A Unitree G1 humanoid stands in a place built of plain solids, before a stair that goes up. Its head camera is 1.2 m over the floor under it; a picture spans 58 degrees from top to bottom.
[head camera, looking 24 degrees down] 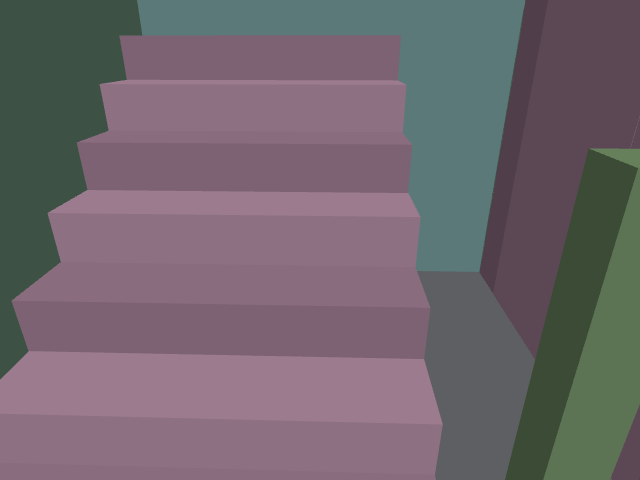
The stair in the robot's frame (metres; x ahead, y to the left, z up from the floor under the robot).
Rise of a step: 0.18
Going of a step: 0.24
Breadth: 1.20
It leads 2 degrees to the right of straight ahead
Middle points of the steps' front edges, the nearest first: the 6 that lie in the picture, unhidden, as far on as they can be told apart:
0.80 0.30 0.36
1.05 0.29 0.53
1.29 0.28 0.71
1.54 0.27 0.89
1.78 0.27 1.07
2.03 0.26 1.25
